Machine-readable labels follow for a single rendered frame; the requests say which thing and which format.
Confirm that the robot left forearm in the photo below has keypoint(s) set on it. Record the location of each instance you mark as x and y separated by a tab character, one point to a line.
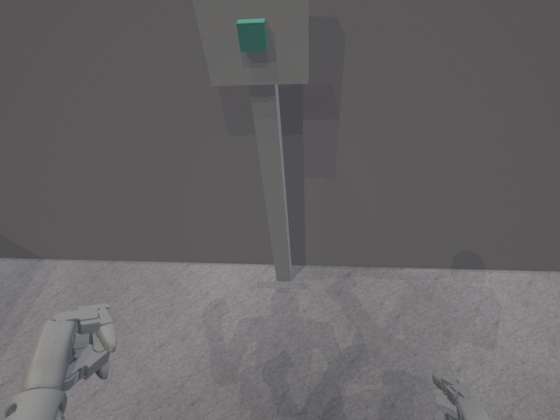
37	404

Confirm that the panel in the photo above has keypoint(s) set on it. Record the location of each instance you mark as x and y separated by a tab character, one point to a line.
285	62

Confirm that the left robot hand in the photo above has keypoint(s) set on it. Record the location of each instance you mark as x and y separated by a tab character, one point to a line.
57	344

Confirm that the button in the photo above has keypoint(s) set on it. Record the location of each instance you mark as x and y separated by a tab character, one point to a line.
252	35

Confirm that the right robot hand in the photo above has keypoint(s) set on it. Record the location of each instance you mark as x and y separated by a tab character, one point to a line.
468	408

